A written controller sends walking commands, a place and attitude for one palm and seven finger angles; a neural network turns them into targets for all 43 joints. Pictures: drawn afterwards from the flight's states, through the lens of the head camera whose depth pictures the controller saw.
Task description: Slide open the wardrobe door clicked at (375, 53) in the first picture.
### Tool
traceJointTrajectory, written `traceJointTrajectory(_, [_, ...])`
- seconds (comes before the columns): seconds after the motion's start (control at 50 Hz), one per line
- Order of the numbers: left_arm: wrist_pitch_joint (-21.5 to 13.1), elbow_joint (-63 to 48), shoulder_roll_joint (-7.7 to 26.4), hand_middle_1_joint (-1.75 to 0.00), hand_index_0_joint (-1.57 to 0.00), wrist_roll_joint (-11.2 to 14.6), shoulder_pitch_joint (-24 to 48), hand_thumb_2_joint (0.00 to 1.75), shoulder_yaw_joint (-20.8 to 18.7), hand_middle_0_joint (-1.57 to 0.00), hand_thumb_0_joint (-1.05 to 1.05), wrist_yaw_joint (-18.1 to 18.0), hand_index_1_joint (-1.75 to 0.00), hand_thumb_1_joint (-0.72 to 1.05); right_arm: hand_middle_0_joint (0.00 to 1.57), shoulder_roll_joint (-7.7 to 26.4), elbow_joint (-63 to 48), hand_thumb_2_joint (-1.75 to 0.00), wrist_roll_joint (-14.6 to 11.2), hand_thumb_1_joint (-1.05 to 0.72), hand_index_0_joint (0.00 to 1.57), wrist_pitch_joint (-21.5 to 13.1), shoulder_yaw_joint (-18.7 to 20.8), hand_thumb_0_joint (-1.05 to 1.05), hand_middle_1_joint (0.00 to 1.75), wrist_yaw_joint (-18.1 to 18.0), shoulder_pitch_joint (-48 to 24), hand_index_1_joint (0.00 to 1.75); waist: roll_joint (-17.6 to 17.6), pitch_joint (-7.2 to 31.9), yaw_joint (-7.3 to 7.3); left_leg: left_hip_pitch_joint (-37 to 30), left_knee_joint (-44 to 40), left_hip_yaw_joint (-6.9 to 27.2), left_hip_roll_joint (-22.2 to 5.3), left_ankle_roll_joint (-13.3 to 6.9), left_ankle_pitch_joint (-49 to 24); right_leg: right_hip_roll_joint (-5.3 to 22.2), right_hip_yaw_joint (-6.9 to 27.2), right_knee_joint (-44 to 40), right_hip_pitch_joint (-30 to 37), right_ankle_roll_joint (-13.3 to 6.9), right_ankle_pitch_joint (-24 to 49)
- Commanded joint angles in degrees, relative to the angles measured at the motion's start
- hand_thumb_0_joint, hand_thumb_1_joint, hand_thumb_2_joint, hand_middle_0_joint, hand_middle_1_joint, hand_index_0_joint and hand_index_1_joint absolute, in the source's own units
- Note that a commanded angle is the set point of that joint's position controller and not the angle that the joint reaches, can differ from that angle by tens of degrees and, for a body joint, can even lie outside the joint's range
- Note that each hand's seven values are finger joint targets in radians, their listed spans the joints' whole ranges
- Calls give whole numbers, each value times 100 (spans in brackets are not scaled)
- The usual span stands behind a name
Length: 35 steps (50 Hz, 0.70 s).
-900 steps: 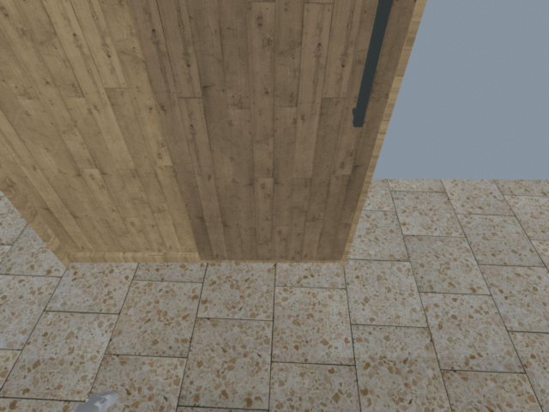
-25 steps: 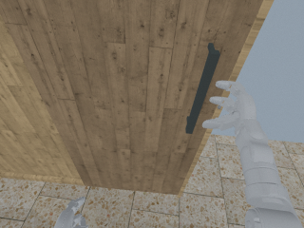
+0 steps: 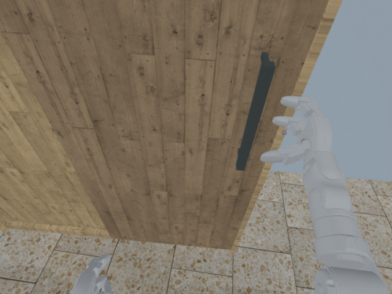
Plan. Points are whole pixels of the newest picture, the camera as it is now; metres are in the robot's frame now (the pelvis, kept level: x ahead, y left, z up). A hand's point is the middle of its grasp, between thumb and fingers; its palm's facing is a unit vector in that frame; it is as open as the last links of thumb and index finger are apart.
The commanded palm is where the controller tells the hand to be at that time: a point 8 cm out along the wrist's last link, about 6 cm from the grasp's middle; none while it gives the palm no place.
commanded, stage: move the hooked fingers beside the handle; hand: right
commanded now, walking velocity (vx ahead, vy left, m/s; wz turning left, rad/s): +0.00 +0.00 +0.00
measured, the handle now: (250, 119) +0.46 -0.08 +0.14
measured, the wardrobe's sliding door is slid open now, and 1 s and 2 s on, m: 0.00 0.00 0.00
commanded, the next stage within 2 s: none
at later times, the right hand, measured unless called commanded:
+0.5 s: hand (285, 139) +0.40 -0.15 +0.14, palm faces +0.02 +1.00 +0.01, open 14.0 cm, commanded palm +0.37 -0.19 +0.14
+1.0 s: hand (287, 137) +0.38 -0.14 +0.16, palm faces +0.03 +1.00 +0.00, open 14.0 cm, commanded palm +0.37 -0.19 +0.15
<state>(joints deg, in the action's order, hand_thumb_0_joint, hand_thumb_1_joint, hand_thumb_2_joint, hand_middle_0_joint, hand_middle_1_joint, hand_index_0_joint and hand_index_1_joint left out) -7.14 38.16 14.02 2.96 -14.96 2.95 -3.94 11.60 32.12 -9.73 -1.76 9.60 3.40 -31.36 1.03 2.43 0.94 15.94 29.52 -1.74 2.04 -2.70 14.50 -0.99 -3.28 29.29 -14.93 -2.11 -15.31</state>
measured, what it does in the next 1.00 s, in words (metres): stands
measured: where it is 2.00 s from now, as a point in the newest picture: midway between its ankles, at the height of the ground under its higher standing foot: outside the picture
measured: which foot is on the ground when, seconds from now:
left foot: down 0.00-1.00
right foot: down 0.00-1.00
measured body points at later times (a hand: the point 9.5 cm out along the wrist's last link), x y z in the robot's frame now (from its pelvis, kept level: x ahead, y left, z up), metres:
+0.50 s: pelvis +0.01 -0.01 +0.00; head +0.00 +0.00 +0.45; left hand +0.15 +0.23 -0.10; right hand +0.40 -0.20 +0.14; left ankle +0.01 +0.09 -0.74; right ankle +0.00 -0.10 -0.74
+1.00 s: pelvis +0.01 +0.00 +0.00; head -0.01 +0.02 +0.45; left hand +0.16 +0.24 -0.10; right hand +0.38 -0.19 +0.16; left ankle +0.01 +0.09 -0.74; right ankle +0.00 -0.10 -0.74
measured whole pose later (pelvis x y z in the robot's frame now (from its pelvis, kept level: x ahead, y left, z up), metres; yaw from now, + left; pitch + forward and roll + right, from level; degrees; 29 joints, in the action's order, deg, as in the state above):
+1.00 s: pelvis +0.01 +0.00 +0.00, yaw -1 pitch +0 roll +0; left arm -4.6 37.5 14.3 2.7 -14.8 2.7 -4.1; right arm 11.1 23.4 -10.2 1.6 7.4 3.4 -26.1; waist 1.6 2.2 -0.6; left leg 13.2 27.7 -2.4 2.4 -3.0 14.4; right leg -0.7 -2.5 28.2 -12.7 -1.7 -15.4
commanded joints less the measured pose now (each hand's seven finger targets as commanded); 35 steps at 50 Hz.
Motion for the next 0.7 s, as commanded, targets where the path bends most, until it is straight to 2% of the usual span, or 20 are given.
traceJointTrajectory(0.0, [-146,-764,745,-30,-20,13,388,90,-223,-20,0,1,-30,90,30,1035,-655,-30,45,50,30,-123,219,0,120,3,-2104,120,-255,1001,-66,-456,-398,174,-204,86,-1350,91,267,-390,206,-26,933])
traceJointTrajectory(0.06, [-113,-822,757,-30,-20,46,354,90,-235,-20,0,22,-30,90,30,622,-561,-30,-58,50,30,117,-59,0,120,152,-2065,120,-273,867,-17,-206,-441,125,-169,66,-1115,112,307,-374,227,-6,779])
traceJointTrajectory(0.1, [-147,-903,774,-30,-20,29,347,90,-287,-20,0,18,-30,90,30,626,-1081,-30,-151,50,30,23,-21,0,120,180,-2278,120,-415,1271,-22,-330,-381,117,-146,62,-1271,122,327,-326,433,-13,1004])
traceJointTrajectory(0.16, [-232,-927,726,-30,-20,-12,314,90,-317,-20,0,20,-30,90,30,728,-2034,-30,-195,50,30,-282,47,0,120,120,-2662,120,-234,2031,-50,-581,-236,136,-132,38,-1710,143,363,-224,901,28,1561])
traceJointTrajectory(0.18, [-247,-905,727,-30,-20,-26,308,90,-334,-20,0,10,-30,90,30,847,-2231,-30,-166,50,30,-387,98,0,120,59,-2684,120,-269,2056,-34,-576,-219,122,-117,52,-1758,173,374,-203,994,35,1703])
traceJointTrajectory(0.2, [-275,-905,709,-30,-20,-38,314,90,-333,-20,0,21,-30,90,30,863,-2511,-30,-123,50,30,-472,62,0,120,16,-2752,120,-8,2183,-58,-568,-185,135,-117,43,-1786,179,404,-204,1109,61,1815])
traceJointTrajectory(0.26, [-278,-779,673,-30,-20,-53,340,90,-315,-20,0,38,-30,90,30,865,-2318,-30,-9,50,30,-445,90,0,120,-107,-2374,120,110,1874,-83,-492,-205,96,-111,31,-1747,200,399,-227,1058,113,1894])
traceJointTrajectory(0.28, [-232,-762,714,-30,-20,-43,347,90,-309,-20,0,31,-30,90,30,956,-2086,-30,20,50,30,-331,135,0,120,-125,-2261,120,-54,1660,-73,-480,-267,93,-115,48,-1659,186,382,-256,917,85,1718])
traceJointTrajectory(0.32, [-155,-691,706,-30,-20,-11,413,90,-268,-20,0,8,-30,90,30,693,-1435,-30,17,50,30,-11,-41,0,120,-110,-2152,120,-294,944,28,-241,-390,56,-116,67,-1311,172,384,-359,536,51,1206])
traceJointTrajectory(0.36, [-76,-704,723,-30,-20,2,428,90,-254,-20,0,-6,-30,90,30,542,-1060,-30,-10,50,30,282,-118,0,120,-60,-2037,120,-335,751,20,-171,-465,59,-131,64,-1073,142,383,-423,371,38,902])
traceJointTrajectory(0.38, [-41,-768,770,-30,-20,10,439,90,-282,-20,0,-16,-30,90,30,777,-1019,-30,-17,50,30,363,126,0,120,-53,-1830,120,-355,868,-99,-302,-477,57,-131,53,-1107,131,370,-438,401,37,991])
traceJointTrajectory(0.4, [-20,-844,740,-30,-20,13,488,90,-253,-20,0,-15,-30,90,30,560,-1224,-30,-32,50,30,410,-93,0,120,-3,-1881,120,-143,1080,-85,-370,-421,68,-154,43,-1215,118,349,-428,479,48,1100])
traceJointTrajectory(0.42, [-17,-858,718,-30,-20,10,473,90,-254,-20,0,-15,-30,90,30,483,-1315,-30,-70,50,30,419,-124,0,120,11,-2009,120,-211,1198,-72,-376,-386,46,-141,28,-1289,127,384,-388,558,66,1213])
traceJointTrajectory(0.46, [-74,-909,682,-30,-20,-16,454,90,-276,-20,0,5,-30,90,30,346,-1849,-30,-84,50,30,247,-269,0,120,6,-2431,120,-50,1562,-33,-364,-300,42,-126,4,-1424,146,437,-317,840,110,1488])
traceJointTrajectory(0.48, [-96,-935,697,-30,-20,-27,442,90,-303,-20,0,5,-30,90,30,412,-2022,-30,-104,50,30,123,-238,0,120,-13,-2350,120,-198,1732,-57,-426,-276,35,-108,19,-1545,178,443,-277,976,117,1709])
traceJointTrajectory(0.52, [-149,-936,680,-30,-20,-58,434,90,-320,-20,0,22,-30,90,30,644,-2543,-30,-112,50,30,-123,-26,0,120,-104,-2431,120,-38,2096,-115,-544,-211,69,-103,12,-1790,189,449,-214,1212,140,2011])
traceJointTrajectory(0.54, [-160,-922,655,-30,-20,-67,443,90,-307,-20,0,32,-30,90,30,579,-2611,-30,-93,50,30,-191,-90,0,120,-135,-2376,120,-41,2146,-140,-612,-185,76,-104,12,-1881,191,442,-206,1240,159,2136])
traceJointTrajectory(0.58, [-139,-887,677,-30,-20,-75,458,90,-311,-20,0,36,-30,90,30,665,-2485,-30,-40,50,30,-184,-89,0,120,-199,-2222,120,-262,1910,-113,-599,-231,63,-101,50,-1865,198,417,-225,1114,135,2042])
traceJointTrajectory(0.64, [-20,-801,669,-30,-20,-51,537,90,-258,-20,0,20,-30,90,30,561,-1822,-30,38,50,30,135,-124,0,120,-255,-2008,120,-448,1123,-35,-407,-399,69,-119,78,-1474,153,365,-357,630,48,1317])
traceJointTrajectory(0.68, [96,-815,723,-30,-20,-23,596,90,-252,-20,0,-21,-30,90,30,764,-1381,-30,68,50,30,396,50,0,120,-236,-1742,120,-451,846,-99,-395,-522,98,-139,86,-1159,116,333,-437,411,25,953])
